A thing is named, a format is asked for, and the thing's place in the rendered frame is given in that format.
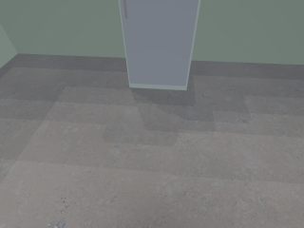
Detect fridge door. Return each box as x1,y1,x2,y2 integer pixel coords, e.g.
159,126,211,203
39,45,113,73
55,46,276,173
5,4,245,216
120,0,199,86

